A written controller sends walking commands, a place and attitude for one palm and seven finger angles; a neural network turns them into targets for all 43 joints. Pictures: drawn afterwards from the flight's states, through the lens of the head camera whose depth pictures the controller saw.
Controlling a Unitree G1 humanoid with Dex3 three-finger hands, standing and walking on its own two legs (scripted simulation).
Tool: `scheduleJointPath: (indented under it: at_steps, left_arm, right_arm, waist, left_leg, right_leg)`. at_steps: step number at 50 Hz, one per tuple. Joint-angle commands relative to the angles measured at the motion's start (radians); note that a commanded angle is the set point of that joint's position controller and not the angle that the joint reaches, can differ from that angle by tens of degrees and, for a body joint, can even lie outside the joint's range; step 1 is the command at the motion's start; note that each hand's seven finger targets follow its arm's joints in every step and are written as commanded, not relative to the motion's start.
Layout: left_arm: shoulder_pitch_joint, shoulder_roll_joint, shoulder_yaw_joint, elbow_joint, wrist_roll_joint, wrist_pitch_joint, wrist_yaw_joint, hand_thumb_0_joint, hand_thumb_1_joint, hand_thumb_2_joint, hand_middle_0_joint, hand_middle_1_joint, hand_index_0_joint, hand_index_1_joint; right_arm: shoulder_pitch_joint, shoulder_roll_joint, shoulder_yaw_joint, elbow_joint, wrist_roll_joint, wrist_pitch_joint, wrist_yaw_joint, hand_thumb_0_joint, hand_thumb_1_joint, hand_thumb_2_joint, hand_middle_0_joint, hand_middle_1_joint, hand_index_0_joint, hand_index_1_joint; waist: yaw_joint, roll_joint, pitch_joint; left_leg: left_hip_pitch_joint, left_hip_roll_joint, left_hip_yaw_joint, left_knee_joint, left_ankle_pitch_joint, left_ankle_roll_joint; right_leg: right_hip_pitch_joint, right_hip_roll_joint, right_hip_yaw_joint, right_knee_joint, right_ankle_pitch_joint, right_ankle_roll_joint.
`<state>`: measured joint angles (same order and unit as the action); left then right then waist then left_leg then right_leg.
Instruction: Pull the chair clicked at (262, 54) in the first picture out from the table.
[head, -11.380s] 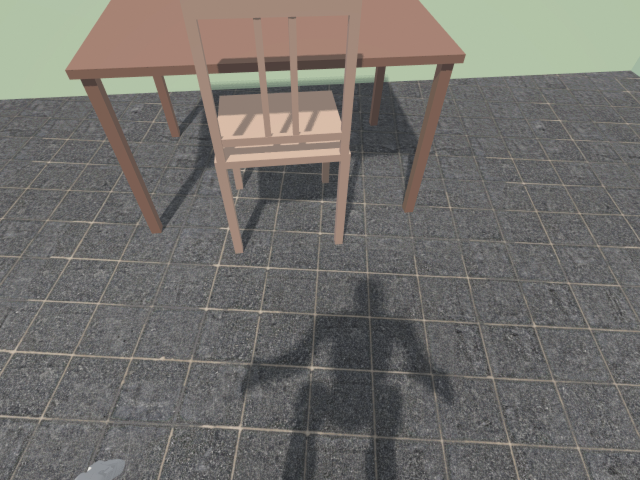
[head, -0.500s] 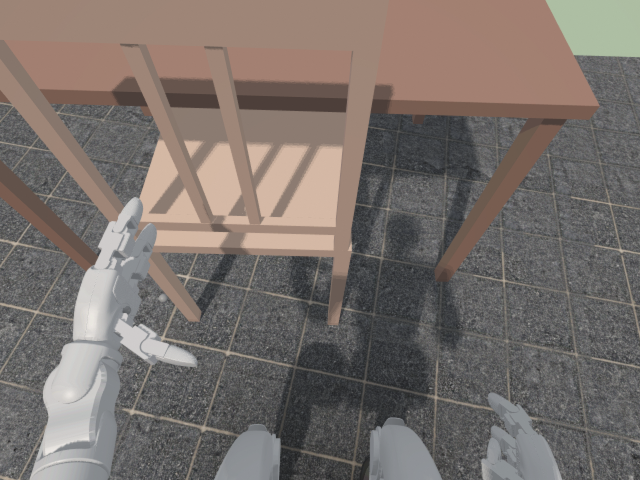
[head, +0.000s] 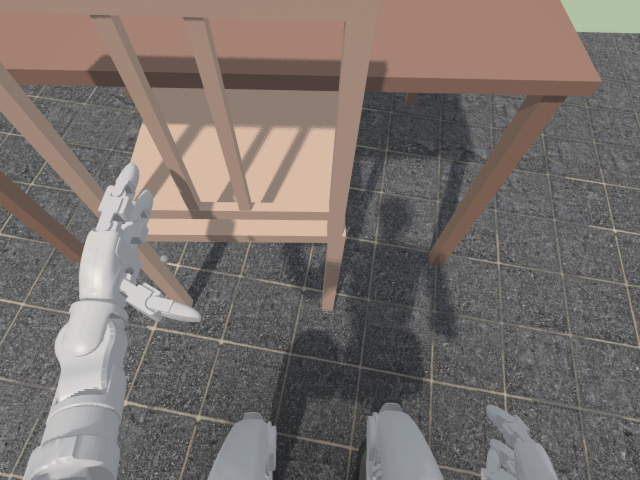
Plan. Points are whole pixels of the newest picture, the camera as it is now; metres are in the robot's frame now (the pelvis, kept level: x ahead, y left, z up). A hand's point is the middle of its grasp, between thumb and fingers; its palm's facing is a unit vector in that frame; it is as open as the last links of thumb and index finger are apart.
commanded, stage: aim the fingers beside a spindle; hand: left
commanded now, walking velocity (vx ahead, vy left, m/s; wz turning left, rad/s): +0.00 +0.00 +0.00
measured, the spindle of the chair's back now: (161, 136) +0.54 +0.22 +0.05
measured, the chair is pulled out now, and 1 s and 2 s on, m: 0.00 0.00 0.00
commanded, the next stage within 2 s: push the fingers through the gap in 0.92 s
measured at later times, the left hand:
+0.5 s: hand (165, 252) +0.38 +0.20 +0.02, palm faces +0.02 -1.00 -0.06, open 16.9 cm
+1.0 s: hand (165, 251) +0.38 +0.20 +0.02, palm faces +0.02 -1.00 -0.06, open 16.9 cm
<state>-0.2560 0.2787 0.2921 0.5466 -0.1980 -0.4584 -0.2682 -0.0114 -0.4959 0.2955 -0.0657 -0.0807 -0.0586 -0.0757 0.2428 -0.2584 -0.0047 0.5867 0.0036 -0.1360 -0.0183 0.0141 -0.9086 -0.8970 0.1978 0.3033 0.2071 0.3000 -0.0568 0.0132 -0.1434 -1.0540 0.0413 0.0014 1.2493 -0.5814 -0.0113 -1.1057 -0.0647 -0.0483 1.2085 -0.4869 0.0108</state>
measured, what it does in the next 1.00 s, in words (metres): stands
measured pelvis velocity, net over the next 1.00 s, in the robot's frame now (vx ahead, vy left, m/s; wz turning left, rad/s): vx -0.01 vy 0.00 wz -0.01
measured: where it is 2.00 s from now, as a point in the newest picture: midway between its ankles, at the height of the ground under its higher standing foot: outside the picture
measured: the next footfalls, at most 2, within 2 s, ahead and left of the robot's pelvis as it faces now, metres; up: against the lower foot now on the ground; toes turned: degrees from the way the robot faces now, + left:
none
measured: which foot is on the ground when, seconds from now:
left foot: down 0.00-1.00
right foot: down 0.00-1.00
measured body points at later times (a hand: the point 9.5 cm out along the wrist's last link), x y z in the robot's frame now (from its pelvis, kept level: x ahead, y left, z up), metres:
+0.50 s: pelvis -0.01 +0.00 -0.01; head +0.12 +0.00 +0.42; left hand +0.37 +0.25 +0.02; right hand +0.10 -0.26 -0.12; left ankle +0.00 +0.12 -0.63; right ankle +0.04 -0.13 -0.63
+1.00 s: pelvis -0.01 +0.00 -0.01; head +0.12 +0.00 +0.42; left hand +0.38 +0.25 +0.02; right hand +0.12 -0.26 -0.12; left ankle +0.00 +0.12 -0.63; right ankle +0.04 -0.13 -0.63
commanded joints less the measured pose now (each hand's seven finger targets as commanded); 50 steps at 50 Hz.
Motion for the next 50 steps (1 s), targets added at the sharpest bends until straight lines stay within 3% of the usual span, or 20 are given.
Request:
scheduleJointPath:
  at_steps: [1, 4, 6, 8, 11, 12, 16, 19, 20, 21, 24, 26, 29, 31, 33, 35, 39, 44, 48, 50]
  left_arm:
    - [-0.276, 0.204, 0.072, -0.131, -0.013, -0.076, 0.0, 0.0, -0.5, 0.3, -0.06, -0.08, -0.06, -0.08]
    - [-0.305, 0.221, 0.086, -0.114, -0.01, -0.089, -0.011, 0.0, -0.5, 0.3, -0.06, -0.08, -0.06, -0.08]
    - [-0.361, 0.196, 0.053, -0.106, -0.014, -0.094, -0.02, 0.0, -0.5, 0.3, -0.06, -0.08, -0.06, -0.08]
    - [-0.379, 0.23, 0.079, -0.071, -0.008, -0.097, -0.024, 0.0, -0.5, 0.3, -0.06, -0.08, -0.06, -0.08]
    - [-0.39, 0.201, 0.053, -0.05, -0.005, -0.097, -0.024, 0.0, -0.5, 0.3, -0.06, -0.08, -0.06, -0.08]
    - [-0.401, 0.222, 0.072, -0.061, -0.003, -0.097, -0.021, 0.0, -0.5, 0.3, -0.06, -0.08, -0.06, -0.08]
    - [-0.308, 0.228, 0.094, -0.089, -0.01, -0.092, -0.008, 0.0, -0.5, 0.3, -0.06, -0.08, -0.06, -0.08]
    - [-0.293, 0.26, 0.127, -0.089, -0.009, -0.09, 0.001, 0.0, -0.5, 0.3, -0.06, -0.08, -0.06, -0.08]
    - [-0.309, 0.238, 0.109, -0.085, -0.009, -0.09, 0.001, 0.0, -0.5, 0.3, -0.06, -0.08, -0.06, -0.08]
    - [-0.325, 0.259, 0.123, -0.084, -0.01, -0.096, 0.002, 0.0, -0.5, 0.3, -0.06, -0.08, -0.06, -0.08]
    - [-0.354, 0.213, 0.074, -0.113, -0.009, -0.112, -0.005, 0.0, -0.5, 0.3, -0.06, -0.08, -0.06, -0.08]
    - [-0.366, 0.189, 0.044, -0.118, -0.012, -0.118, -0.01, 0.0, -0.5, 0.3, -0.06, -0.08, -0.06, -0.08]
    - [-0.366, 0.175, 0.025, -0.095, -0.005, -0.112, -0.012, 0.0, -0.5, 0.3, -0.06, -0.08, -0.06, -0.08]
    - [-0.366, 0.162, 0.016, -0.082, -0.005, -0.105, -0.005, 0.0, -0.5, 0.3, -0.06, -0.08, -0.06, -0.08]
    - [-0.384, 0.206, 0.051, -0.07, 0.005, -0.103, 0.006, 0.0, -0.5, 0.3, -0.06, -0.08, -0.06, -0.08]
    - [-0.397, 0.192, 0.042, -0.081, 0.014, -0.106, 0.019, 0.0, -0.5, 0.3, -0.06, -0.08, -0.06, -0.08]
    - [-0.38, 0.238, 0.088, -0.089, 0.018, -0.114, 0.034, 0.0, -0.5, 0.3, -0.06, -0.08, -0.06, -0.08]
    - [-0.325, 0.238, 0.098, -0.072, 0.002, -0.1, 0.014, 0.0, -0.5, 0.3, -0.06, -0.08, -0.06, -0.08]
    - [-0.34, 0.208, 0.066, -0.096, -0.012, -0.099, -0.008, 0.0, -0.5, 0.3, -0.06, -0.08, -0.06, -0.08]
    - [-0.336, 0.204, 0.06, -0.092, -0.011, -0.098, -0.011, 0.0, -0.5, 0.3, -0.06, -0.08, -0.06, -0.08]
  right_arm:
    - [0.064, -0.15, -0.054, -0.094, 0.001, -0.029, -0.014, 0.0, -0.9, -0.9, 0.2, 0.3, 0.2, 0.3]
    - [0.068, -0.149, -0.057, -0.089, -0.001, -0.023, -0.014, 0.0, -0.9, -0.9, 0.2, 0.3, 0.2, 0.3]
    - [0.076, -0.15, -0.056, -0.083, 0.0, -0.024, -0.014, 0.0, -0.9, -0.9, 0.2, 0.3, 0.2, 0.3]
    - [0.082, -0.157, -0.058, -0.071, -0.001, -0.018, -0.013, 0.0, -0.9, -0.9, 0.2, 0.3, 0.2, 0.3]
    - [0.083, -0.157, -0.057, -0.079, -0.001, -0.012, -0.01, 0.0, -0.9, -0.9, 0.2, 0.3, 0.2, 0.3]
    - [0.087, -0.158, -0.058, -0.076, -0.004, -0.008, -0.008, 0.0, -0.9, -0.9, 0.2, 0.3, 0.2, 0.3]
    - [0.086, -0.153, -0.061, -0.098, -0.002, 0.003, -0.001, 0.0, -0.9, -0.9, 0.2, 0.3, 0.2, 0.3]
    - [0.08, -0.151, -0.057, -0.099, 0.0, 0.013, 0.001, 0.0, -0.9, -0.9, 0.2, 0.3, 0.2, 0.3]
    - [0.075, -0.148, -0.055, -0.098, 0.0, 0.014, 0.001, 0.0, -0.9, -0.9, 0.2, 0.3, 0.2, 0.3]
    - [0.077, -0.153, -0.054, -0.096, 0.002, 0.014, -0.004, 0.0, -0.9, -0.9, 0.2, 0.3, 0.2, 0.3]
    - [0.069, -0.15, -0.054, -0.096, 0.0, 0.009, -0.005, 0.0, -0.9, -0.9, 0.2, 0.3, 0.2, 0.3]
    - [0.077, -0.154, -0.056, -0.091, 0.001, 0.002, -0.01, 0.0, -0.9, -0.9, 0.2, 0.3, 0.2, 0.3]
    - [0.076, -0.157, -0.057, -0.078, 0.0, 0.001, -0.009, 0.0, -0.9, -0.9, 0.2, 0.3, 0.2, 0.3]
    - [0.078, -0.159, -0.058, -0.082, 0.0, 0.001, -0.01, 0.0, -0.9, -0.9, 0.2, 0.3, 0.2, 0.3]
    - [0.073, -0.162, -0.058, -0.078, -0.001, 0.008, -0.01, 0.0, -0.9, -0.9, 0.2, 0.3, 0.2, 0.3]
    - [0.071, -0.156, -0.057, -0.083, -0.003, 0.012, -0.007, 0.0, -0.9, -0.9, 0.2, 0.3, 0.2, 0.3]
    - [0.068, -0.15, -0.053, -0.093, -0.007, 0.019, -0.005, 0.0, -0.9, -0.9, 0.2, 0.3, 0.2, 0.3]
    - [0.067, -0.151, -0.051, -0.099, -0.003, 0.024, -0.004, 0.0, -0.9, -0.9, 0.2, 0.3, 0.2, 0.3]
    - [0.066, -0.153, -0.054, -0.096, 0.002, 0.022, -0.005, 0.0, -0.9, -0.9, 0.2, 0.3, 0.2, 0.3]
    - [0.07, -0.154, -0.055, -0.093, 0.002, 0.019, -0.007, 0.0, -0.9, -0.9, 0.2, 0.3, 0.2, 0.3]
  waist:
    - [-0.011, 0.003, -0.383]
    - [-0.004, 0.03, -0.42]
    - [-0.023, 0.038, -0.421]
    - [-0.017, 0.043, -0.424]
    - [-0.018, 0.05, -0.429]
    - [-0.01, 0.049, -0.457]
    - [0.008, 0.026, -0.489]
    - [0.011, 0.02, -0.444]
    - [-0.001, 0.003, -0.433]
    - [-0.006, -0.002, -0.418]
    - [-0.013, 0.052, -0.422]
    - [-0.029, 0.037, -0.419]
    - [-0.023, 0.06, -0.411]
    - [-0.028, 0.026, -0.411]
    - [-0.017, 0.039, -0.41]
    - [-0.016, 0.047, -0.42]
    - [0.002, 0.049, -0.452]
    - [-0.001, 0.01, -0.453]
    - [-0.013, 0.042, -0.438]
    - [-0.018, 0.021, -0.436]
  left_leg:
    - [0.134, -0.04, -0.005, -0.153, 0.318, 0.022]
    - [0.141, -0.041, -0.002, -0.145, 0.33, 0.021]
    - [0.153, -0.039, -0.005, -0.134, 0.333, 0.024]
    - [0.144, -0.038, -0.01, -0.134, 0.325, 0.02]
    - [0.148, -0.039, -0.009, -0.13, 0.319, 0.022]
    - [0.152, -0.039, -0.011, -0.131, 0.327, 0.021]
    - [0.156, -0.041, -0.004, -0.135, 0.376, 0.023]
    - [0.115, -0.042, 0.003, -0.146, 0.33, 0.021]
    - [0.102, -0.043, 0.006, -0.142, 0.303, 0.024]
    - [0.099, -0.041, 0.002, -0.14, 0.289, 0.025]
    - [0.136, -0.042, 0.001, -0.148, 0.276, 0.022]
    - [0.155, -0.038, -0.009, -0.143, 0.289, 0.024]
    - [0.167, -0.037, -0.018, -0.15, 0.283, 0.017]
    - [0.155, -0.039, -0.018, -0.143, 0.285, 0.021]
    - [0.138, -0.041, -0.015, -0.141, 0.275, 0.019]
    - [0.155, -0.041, -0.016, -0.141, 0.295, 0.018]
    - [0.141, -0.044, -0.007, -0.137, 0.308, 0.018]
    - [0.113, -0.045, 0.003, -0.132, 0.312, 0.024]
    - [0.14, -0.041, -0.001, -0.136, 0.32, 0.021]
    - [0.137, -0.039, -0.004, -0.135, 0.317, 0.022]
  right_leg:
    - [0.309, 0.055, 0.018, -0.132, 0.245, -0.028]
    - [0.315, 0.052, 0.024, -0.123, 0.26, -0.029]
    - [0.28, 0.056, 0.02, -0.117, 0.253, -0.03]
    - [0.275, 0.054, 0.02, -0.113, 0.244, -0.031]
    - [0.249, 0.057, 0.017, -0.106, 0.225, -0.033]
    - [0.266, 0.055, 0.017, -0.104, 0.234, -0.032]
    - [0.318, 0.058, 0.018, -0.101, 0.291, -0.031]
    - [0.334, 0.057, 0.025, -0.115, 0.268, -0.027]
    - [0.325, 0.058, 0.029, -0.122, 0.247, -0.024]
    - [0.31, 0.06, 0.026, -0.121, 0.226, -0.026]
    - [0.279, 0.059, 0.023, -0.127, 0.199, -0.028]
    - [0.253, 0.062, 0.014, -0.124, 0.199, -0.03]
    - [0.23, 0.058, 0.008, -0.122, 0.181, -0.033]
    - [0.234, 0.059, 0.006, -0.12, 0.186, -0.032]
    - [0.236, 0.054, 0.011, -0.115, 0.183, -0.032]
    - [0.233, 0.054, 0.008, -0.11, 0.196, -0.033]
    - [0.284, 0.054, 0.019, -0.106, 0.224, -0.032]
    - [0.326, 0.056, 0.029, -0.115, 0.259, -0.027]
    - [0.291, 0.057, 0.021, -0.118, 0.253, -0.028]
    - [0.287, 0.059, 0.019, -0.117, 0.248, -0.029]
